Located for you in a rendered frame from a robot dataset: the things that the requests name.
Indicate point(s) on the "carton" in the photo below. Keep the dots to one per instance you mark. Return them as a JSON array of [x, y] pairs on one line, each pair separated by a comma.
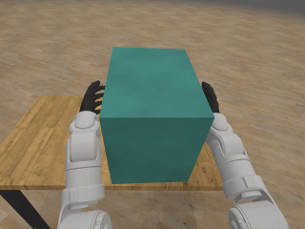
[[154, 116]]

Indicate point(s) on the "robot left upper arm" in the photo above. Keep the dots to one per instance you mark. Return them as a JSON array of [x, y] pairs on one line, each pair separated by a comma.
[[96, 219]]

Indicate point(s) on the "right robot forearm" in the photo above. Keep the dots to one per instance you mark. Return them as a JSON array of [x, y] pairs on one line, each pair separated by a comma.
[[240, 182]]

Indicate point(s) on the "robot right upper arm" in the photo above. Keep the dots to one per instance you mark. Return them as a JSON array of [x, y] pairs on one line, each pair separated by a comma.
[[256, 215]]

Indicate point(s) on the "left robot forearm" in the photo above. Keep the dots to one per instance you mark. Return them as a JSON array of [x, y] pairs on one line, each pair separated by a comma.
[[83, 162]]

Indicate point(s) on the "left robot hand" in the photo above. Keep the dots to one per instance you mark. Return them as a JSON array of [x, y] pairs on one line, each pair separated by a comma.
[[88, 103]]

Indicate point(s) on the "right robot hand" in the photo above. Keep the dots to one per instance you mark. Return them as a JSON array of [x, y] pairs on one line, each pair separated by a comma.
[[211, 97]]

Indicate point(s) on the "table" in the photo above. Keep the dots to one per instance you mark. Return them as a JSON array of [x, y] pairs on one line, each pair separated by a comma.
[[33, 157]]

